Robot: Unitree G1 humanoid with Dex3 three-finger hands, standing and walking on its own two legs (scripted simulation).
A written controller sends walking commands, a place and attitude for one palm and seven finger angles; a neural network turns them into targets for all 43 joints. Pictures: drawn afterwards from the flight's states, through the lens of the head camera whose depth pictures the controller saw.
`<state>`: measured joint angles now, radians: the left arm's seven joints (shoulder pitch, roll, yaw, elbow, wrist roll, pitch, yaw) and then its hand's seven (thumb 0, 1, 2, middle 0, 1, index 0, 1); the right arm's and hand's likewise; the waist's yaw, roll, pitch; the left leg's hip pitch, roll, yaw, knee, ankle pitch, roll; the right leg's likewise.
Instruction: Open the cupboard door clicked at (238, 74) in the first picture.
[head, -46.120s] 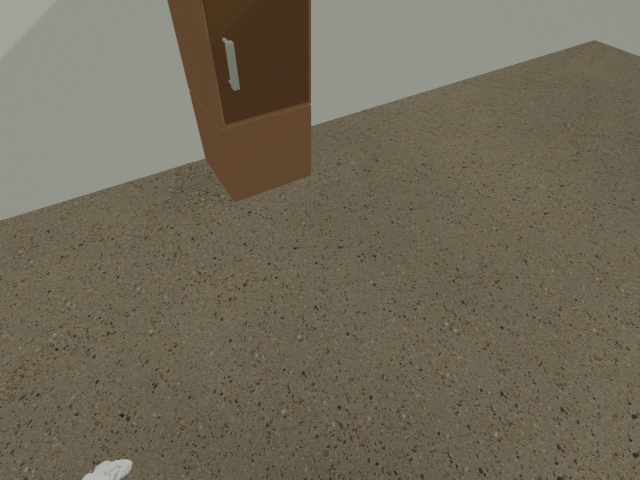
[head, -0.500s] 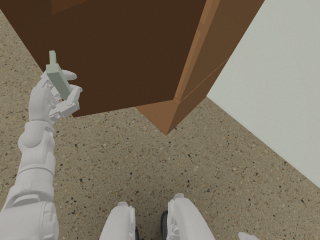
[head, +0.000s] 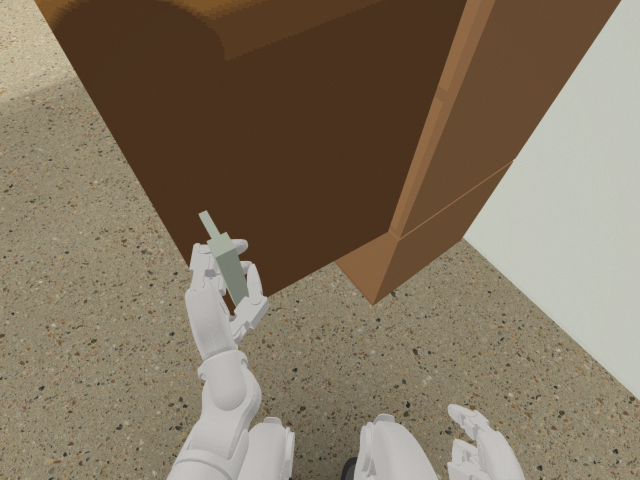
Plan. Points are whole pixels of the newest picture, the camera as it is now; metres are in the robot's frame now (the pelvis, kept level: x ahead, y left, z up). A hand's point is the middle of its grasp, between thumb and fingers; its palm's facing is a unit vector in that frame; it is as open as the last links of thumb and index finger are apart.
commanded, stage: pull the door open along its arc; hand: left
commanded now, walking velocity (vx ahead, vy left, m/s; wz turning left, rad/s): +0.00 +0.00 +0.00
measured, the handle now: (226, 264) +0.37 +0.15 +0.01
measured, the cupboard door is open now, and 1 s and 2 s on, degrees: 85 91 95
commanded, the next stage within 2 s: open thumb and fingers to let go in 0.08 s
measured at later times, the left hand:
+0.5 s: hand (275, 320) +0.30 +0.08 +0.01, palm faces +0.40 -0.92 -0.02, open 8.3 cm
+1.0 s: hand (278, 328) +0.30 +0.07 +0.00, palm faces +0.35 -0.94 +0.00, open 15.1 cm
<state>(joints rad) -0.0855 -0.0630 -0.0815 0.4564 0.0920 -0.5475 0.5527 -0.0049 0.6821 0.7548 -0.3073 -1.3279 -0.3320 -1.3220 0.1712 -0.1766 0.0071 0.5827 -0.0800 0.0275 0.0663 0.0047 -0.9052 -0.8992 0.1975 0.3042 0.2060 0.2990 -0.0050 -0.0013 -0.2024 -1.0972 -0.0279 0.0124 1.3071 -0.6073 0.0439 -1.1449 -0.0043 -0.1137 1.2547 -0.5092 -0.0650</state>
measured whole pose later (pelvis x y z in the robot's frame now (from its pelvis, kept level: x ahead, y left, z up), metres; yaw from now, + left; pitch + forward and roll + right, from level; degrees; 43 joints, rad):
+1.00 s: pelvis -0.01 -0.02 -0.01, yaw +1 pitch +22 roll +0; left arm 0.04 -0.06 -0.16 0.38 0.10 -0.56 0.54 -0.01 -0.49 0.31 -0.23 -0.68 -0.25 -0.68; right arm 0.15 -0.19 0.00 0.60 -0.09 -0.07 0.03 0.01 -0.91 -0.90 0.20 0.30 0.20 0.30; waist -0.01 0.00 -0.20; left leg -1.11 -0.04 0.00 1.33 -0.60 0.02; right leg -1.16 -0.01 -0.13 1.29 -0.52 -0.09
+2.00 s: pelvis +0.00 +0.00 -0.03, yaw +0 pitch +23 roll -1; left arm 0.43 0.14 -0.13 -0.04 -0.06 -0.49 -0.04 -0.01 -0.50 0.30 -0.15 -0.30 -0.17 -0.31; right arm 0.20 -0.21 0.02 0.42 -0.01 -0.03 0.01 0.01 -0.90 -0.90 0.20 0.30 0.21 0.30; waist 0.01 0.00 -0.21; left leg -1.16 -0.04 0.02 1.43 -0.66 0.05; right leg -1.21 -0.02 -0.11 1.38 -0.56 -0.06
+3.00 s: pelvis +0.02 +0.02 +0.06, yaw +0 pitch +11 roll -3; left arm 0.65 0.33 0.13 -0.37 -0.15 -0.16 -0.07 -0.01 -0.39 0.35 -0.16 -0.30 -0.16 -0.30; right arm 0.31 -0.22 0.02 0.39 0.04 -0.04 -0.11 0.01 -0.90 -0.90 0.20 0.30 0.21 0.30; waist 0.01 0.03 -0.20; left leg -0.70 -0.03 0.00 1.06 -0.55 0.07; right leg -0.73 0.02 -0.10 0.98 -0.44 -0.03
